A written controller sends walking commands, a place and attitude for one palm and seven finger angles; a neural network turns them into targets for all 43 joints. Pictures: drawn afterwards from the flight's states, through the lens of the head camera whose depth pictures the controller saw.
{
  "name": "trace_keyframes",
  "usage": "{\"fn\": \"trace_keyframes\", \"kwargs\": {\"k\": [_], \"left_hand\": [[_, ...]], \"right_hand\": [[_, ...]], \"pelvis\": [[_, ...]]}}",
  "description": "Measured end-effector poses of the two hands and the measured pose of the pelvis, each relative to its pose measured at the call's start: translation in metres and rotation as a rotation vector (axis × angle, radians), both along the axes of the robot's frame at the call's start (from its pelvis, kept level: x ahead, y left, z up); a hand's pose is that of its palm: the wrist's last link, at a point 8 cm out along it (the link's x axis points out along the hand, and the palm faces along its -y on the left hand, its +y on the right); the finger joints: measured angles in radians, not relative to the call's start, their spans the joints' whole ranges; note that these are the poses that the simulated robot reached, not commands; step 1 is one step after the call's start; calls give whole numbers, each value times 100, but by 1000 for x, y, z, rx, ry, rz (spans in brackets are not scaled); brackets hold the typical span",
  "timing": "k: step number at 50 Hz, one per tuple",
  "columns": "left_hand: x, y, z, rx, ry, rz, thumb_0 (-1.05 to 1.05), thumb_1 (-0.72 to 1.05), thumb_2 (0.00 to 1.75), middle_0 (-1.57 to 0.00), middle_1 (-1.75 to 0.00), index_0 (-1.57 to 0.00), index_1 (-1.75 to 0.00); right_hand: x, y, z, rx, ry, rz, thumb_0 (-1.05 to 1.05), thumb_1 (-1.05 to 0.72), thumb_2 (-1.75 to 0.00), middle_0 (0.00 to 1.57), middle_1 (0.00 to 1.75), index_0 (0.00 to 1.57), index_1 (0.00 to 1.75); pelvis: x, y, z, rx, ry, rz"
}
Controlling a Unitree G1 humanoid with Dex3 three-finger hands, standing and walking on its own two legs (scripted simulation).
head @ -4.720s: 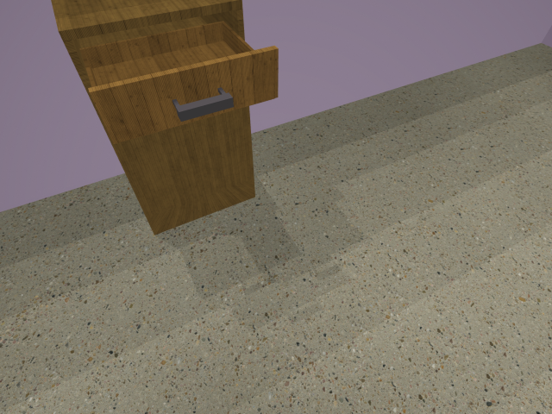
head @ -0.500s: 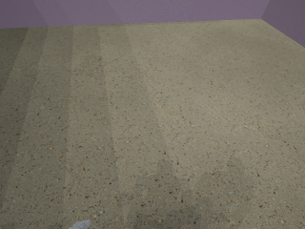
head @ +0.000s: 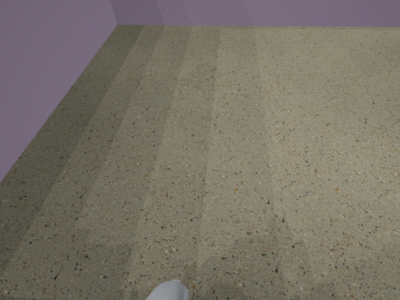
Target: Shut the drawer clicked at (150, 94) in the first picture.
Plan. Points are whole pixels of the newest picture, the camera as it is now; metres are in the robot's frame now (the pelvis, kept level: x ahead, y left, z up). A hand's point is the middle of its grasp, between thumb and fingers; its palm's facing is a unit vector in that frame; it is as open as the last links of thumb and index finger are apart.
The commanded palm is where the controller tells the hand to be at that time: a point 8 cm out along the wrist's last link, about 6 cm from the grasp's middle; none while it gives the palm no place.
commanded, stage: turn to face it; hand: left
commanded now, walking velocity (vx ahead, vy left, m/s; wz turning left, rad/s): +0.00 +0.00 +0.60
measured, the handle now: out of the picture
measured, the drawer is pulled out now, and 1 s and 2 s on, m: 0.28 0.28 0.28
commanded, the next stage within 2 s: none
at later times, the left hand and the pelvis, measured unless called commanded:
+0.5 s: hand out of the picture -0.01 +0.28 -0.17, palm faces +0.34 -0.90 -0.25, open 7.4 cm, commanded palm none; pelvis -0.02 +0.04 +0.00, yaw +18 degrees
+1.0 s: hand out of the picture -0.03 +0.22 -0.15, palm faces +0.57 -0.78 -0.27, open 7.4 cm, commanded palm none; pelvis +0.01 +0.01 +0.00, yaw +37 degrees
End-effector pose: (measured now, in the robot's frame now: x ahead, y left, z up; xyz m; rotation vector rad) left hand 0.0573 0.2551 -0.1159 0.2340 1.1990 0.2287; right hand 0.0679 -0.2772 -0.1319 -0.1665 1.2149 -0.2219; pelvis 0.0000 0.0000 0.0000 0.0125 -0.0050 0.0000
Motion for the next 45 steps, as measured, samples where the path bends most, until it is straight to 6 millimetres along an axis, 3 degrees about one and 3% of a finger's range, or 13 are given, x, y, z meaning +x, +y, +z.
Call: {"fn": "trace_keyframes", "kwargs": {"k": [7,14,18,23,30,37,41,45], "left_hand": [[-39,-4,-9,-48,20,84,1,90,90,-20,-30,-20,-30],[-86,29,-41,-95,67,222,1,90,90,-20,-30,-21,-30],[-100,49,-41,-84,104,272,1,91,90,-20,-30,-20,-30],[-94,65,-26,-64,45,306,1,91,90,-20,-30,-20,-30],[-70,68,-8,-23,-47,338,1,91,90,-20,-30,-20,-30],[-47,45,3,25,-147,366,1,91,90,-20,-30,-20,-30],[-59,25,11,33,-150,410,0,91,90,-20,-30,-20,-30],[-82,10,11,18,-116,473,0,90,90,-20,-30,-20,-30]], "right_hand": [[45,16,11,-10,-30,140,1,-91,-90,19,30,20,30],[96,72,13,-38,-102,314,1,-91,-90,19,30,20,30],[100,97,21,-39,-130,358,0,-90,-90,19,30,20,30],[87,111,22,-26,-77,382,0,-90,-90,20,30,21,30],[70,106,9,1,15,399,0,-90,-90,20,30,21,30],[72,78,-15,22,92,426,1,-90,-90,20,30,21,30],[89,69,-17,18,109,468,1,-90,-90,20,30,21,30],[112,73,-11,16,98,530,1,-91,-90,19,30,20,30]], "pelvis": [[-6,3,1,14,-3,100],[-12,31,-15,-7,15,201],[-16,39,-11,-23,11,234],[-16,45,-1,-36,14,285],[-11,39,2,-33,24,369],[1,15,-8,-13,36,462],[5,7,-4,-2,19,522],[8,4,1,15,7,579]]}}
